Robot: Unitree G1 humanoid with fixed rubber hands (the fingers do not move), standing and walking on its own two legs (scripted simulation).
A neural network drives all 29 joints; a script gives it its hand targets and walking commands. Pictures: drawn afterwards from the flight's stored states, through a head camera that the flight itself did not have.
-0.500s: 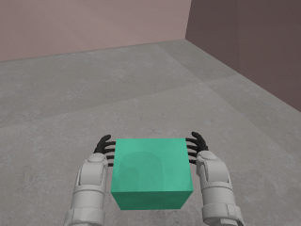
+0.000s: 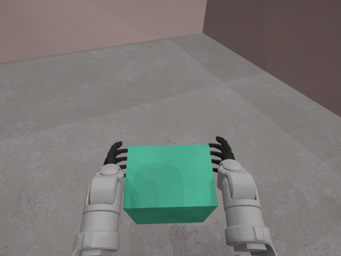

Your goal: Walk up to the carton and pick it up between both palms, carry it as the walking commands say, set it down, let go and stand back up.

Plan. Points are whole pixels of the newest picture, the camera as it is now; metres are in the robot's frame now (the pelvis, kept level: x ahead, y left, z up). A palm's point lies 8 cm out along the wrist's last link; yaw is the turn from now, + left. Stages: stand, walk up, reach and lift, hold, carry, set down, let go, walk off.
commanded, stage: carry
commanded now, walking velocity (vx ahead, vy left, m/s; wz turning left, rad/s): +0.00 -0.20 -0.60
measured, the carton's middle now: (169, 188) +0.30 +0.01 -0.02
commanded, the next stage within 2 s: none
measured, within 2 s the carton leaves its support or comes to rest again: neither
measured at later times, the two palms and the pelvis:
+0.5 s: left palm (158, 189) +0.24 +0.04 +0.08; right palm (295, 199) +0.21 -0.24 +0.10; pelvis -0.04 -0.07 -0.01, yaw -9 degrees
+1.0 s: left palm (287, 221) +0.19 -0.23 +0.06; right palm out of the picture +0.05 -0.47 +0.06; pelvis -0.13 -0.22 -0.01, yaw -26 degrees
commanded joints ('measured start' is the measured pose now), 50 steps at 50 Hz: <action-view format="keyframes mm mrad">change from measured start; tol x32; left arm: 1 -600 -1051 -702 -305 -447 10 -302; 50 -257 -1063 -596 -671 -469 296 -112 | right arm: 1 -417 1032 645 -230 350 47 272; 50 -315 1078 770 -700 577 365 129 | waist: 1 -25 182 -336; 5 -25 -281 -383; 20 -49 -89 -413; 22 -47 412 -416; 37 -47 341 -175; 42 -33 -374 -280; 50 -28 -138 -436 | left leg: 1 151 257 -124 33 564 144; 5 -373 17 118 476 -351 -7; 19 -64 -10 108 82 -171 6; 23 392 613 -348 -165 646 246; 39 118 326 261 101 310 -15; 42 -445 142 190 598 -528 -117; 50 -260 91 115 532 -223 -52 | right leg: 1 -13 -28 38 -153 86 -53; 5 398 -309 321 -116 1142 -200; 20 16 -117 268 -174 656 -149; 23 -508 -26 21 394 -152 -20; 39 -30 -17 -145 -197 123 18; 42 353 -349 314 -148 1157 -155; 50 203 -195 192 -239 471 -177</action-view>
